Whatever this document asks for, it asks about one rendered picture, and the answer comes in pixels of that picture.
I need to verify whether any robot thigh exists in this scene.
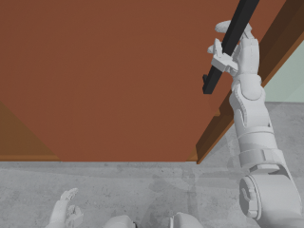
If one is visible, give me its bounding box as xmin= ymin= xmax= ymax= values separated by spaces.
xmin=168 ymin=213 xmax=203 ymax=228
xmin=102 ymin=216 xmax=136 ymax=228

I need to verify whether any robot left thigh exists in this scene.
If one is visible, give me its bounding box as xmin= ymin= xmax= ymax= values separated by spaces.
xmin=102 ymin=216 xmax=136 ymax=228

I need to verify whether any handle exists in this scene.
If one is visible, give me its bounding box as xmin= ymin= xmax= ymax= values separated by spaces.
xmin=202 ymin=0 xmax=259 ymax=94

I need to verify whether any right robot upper arm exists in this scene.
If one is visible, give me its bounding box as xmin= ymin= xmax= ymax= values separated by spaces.
xmin=238 ymin=174 xmax=304 ymax=228

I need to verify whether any right robot hand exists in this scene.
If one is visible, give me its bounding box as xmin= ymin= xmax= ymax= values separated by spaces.
xmin=207 ymin=20 xmax=259 ymax=81

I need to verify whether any wardrobe door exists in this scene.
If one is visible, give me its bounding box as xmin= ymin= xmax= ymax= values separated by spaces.
xmin=0 ymin=101 xmax=55 ymax=156
xmin=0 ymin=0 xmax=286 ymax=162

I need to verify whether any robot right thigh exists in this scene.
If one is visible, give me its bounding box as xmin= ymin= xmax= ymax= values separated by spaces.
xmin=168 ymin=213 xmax=203 ymax=228

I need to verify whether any left robot hand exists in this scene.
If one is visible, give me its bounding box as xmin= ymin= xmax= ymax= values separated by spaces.
xmin=47 ymin=188 xmax=84 ymax=228

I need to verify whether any right robot forearm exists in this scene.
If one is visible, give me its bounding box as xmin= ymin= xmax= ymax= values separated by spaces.
xmin=229 ymin=73 xmax=302 ymax=214

